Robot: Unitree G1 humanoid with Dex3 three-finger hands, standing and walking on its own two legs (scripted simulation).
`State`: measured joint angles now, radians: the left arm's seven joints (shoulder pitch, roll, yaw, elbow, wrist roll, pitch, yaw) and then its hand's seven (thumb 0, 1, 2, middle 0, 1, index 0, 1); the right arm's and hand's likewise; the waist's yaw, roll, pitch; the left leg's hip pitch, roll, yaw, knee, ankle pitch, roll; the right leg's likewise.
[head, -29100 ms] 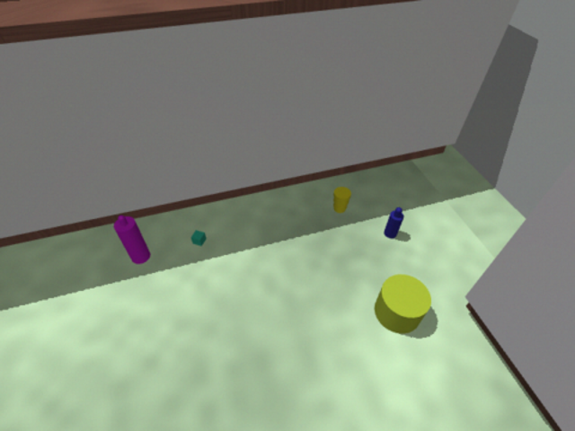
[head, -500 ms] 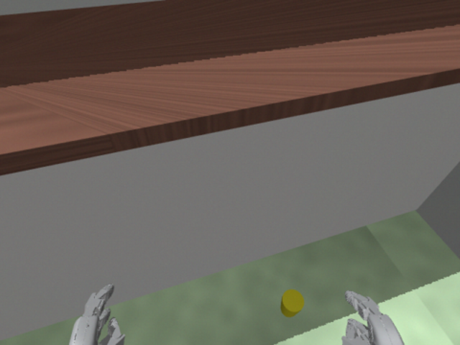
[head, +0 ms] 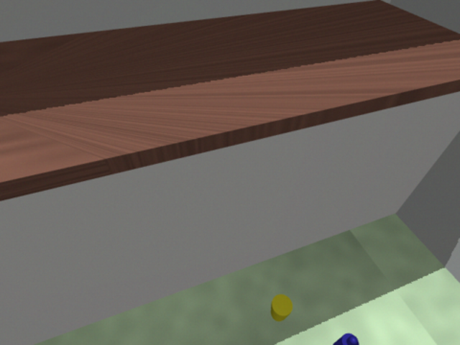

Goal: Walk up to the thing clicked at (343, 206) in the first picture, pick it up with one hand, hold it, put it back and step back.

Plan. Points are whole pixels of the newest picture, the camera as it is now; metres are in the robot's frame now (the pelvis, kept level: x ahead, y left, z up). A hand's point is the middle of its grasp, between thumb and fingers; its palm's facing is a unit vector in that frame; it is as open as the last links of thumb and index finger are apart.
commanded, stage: stand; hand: right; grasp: from above
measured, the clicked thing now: (280, 309) +0.41 -0.22 -0.71
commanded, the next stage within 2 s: step back in 2.00 s
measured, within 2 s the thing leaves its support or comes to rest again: neither
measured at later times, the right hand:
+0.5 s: hand out of the picture +0.04 -0.23 -0.15, palm faces +0.02 +0.94 -0.33, open 7.4 cm
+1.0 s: hand out of the picture +0.07 -0.22 -0.14, palm faces +0.01 +0.95 -0.33, open 7.4 cm
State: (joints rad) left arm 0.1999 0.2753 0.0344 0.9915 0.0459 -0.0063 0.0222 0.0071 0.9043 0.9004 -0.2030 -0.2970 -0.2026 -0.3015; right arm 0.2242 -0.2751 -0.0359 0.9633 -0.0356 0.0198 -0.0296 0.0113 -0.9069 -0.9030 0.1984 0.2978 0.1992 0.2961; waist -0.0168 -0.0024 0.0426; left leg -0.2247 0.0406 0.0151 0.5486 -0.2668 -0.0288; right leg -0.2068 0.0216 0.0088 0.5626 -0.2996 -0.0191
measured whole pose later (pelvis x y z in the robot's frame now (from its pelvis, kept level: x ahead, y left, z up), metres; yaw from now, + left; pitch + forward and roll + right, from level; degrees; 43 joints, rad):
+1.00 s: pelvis +0.01 +0.02 +0.02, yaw +0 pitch -4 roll +0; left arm 0.14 0.31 0.01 1.13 0.02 -0.01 0.01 0.00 0.90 0.90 -0.20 -0.30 -0.20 -0.30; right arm 0.12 -0.29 -0.03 1.16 -0.02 -0.01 -0.01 0.01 -0.91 -0.90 0.20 0.30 0.20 0.30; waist 0.00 -0.02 0.06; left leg -0.11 0.02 0.02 0.34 -0.17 -0.01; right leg -0.08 0.00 0.01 0.33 -0.19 0.01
